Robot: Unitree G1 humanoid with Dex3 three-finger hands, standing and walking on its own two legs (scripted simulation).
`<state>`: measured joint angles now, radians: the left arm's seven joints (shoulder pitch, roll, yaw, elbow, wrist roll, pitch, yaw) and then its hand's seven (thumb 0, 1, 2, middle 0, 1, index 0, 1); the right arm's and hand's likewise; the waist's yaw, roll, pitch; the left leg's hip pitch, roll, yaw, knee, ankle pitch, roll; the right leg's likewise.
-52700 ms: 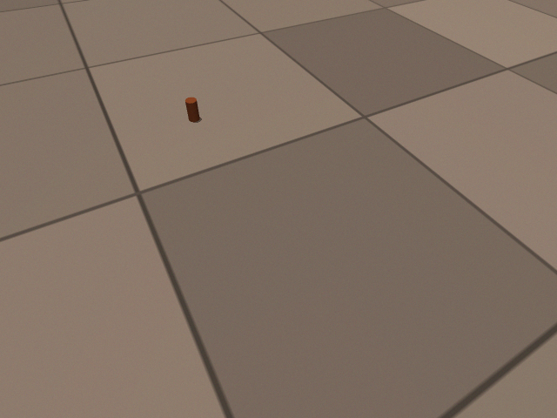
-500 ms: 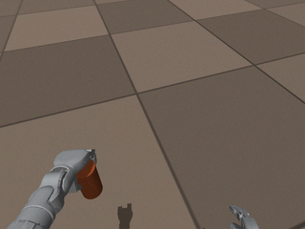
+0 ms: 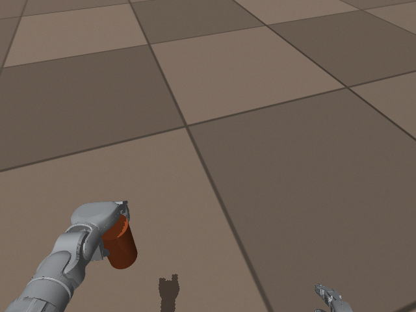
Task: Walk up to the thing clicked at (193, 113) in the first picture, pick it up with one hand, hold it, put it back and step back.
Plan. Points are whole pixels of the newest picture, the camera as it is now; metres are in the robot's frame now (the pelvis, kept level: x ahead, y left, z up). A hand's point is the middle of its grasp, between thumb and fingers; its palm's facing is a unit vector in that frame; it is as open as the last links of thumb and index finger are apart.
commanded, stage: crouch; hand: left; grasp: from above
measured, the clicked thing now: (118, 242) +0.30 +0.21 -0.10
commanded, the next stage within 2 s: lower in 1.86 s
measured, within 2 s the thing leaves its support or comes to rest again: neither
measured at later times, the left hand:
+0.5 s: hand (112, 260) +0.29 +0.25 -0.18, palm faces -0.48 +0.02 -0.88, open 10.0 cm
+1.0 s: hand (127, 275) +0.33 +0.28 -0.42, palm faces -0.50 -0.01 -0.87, open 9.9 cm
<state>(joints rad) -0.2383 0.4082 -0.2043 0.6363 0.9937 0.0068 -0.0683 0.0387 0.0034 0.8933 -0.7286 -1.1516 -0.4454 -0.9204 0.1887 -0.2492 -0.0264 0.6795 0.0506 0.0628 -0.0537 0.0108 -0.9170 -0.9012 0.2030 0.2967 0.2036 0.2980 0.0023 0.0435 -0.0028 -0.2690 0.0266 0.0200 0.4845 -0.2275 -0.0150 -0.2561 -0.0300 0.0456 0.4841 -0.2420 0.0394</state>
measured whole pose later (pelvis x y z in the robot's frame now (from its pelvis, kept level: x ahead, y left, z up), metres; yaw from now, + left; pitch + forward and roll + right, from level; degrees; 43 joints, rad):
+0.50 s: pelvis -0.02 +0.00 -0.06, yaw +1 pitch +16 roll -1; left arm -0.41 0.41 -0.12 1.04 1.19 -0.12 0.30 0.03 -0.01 0.90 -0.61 -1.20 -0.42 -0.98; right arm 0.21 -0.28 -0.08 0.72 -0.02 0.05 0.00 0.01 -0.90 -0.89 0.20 0.30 0.20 0.30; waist -0.06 0.00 -0.10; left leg -0.87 0.03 -0.03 0.99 -0.41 -0.02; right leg -0.83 -0.01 0.02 0.96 -0.42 0.04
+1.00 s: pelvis -0.06 +0.01 -0.27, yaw -1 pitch +36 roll -5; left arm -0.65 0.54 0.05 1.20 1.22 -0.16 0.35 0.06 0.03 0.86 -0.67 -1.15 -0.43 -0.92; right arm 0.19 -0.22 -0.04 0.75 -0.09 -0.04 0.03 0.01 -0.91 -0.90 0.21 0.30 0.21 0.30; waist -0.14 0.05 -0.19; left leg -1.84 0.01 -0.08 1.83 -0.62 -0.01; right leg -1.76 -0.01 0.01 1.78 -0.65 0.06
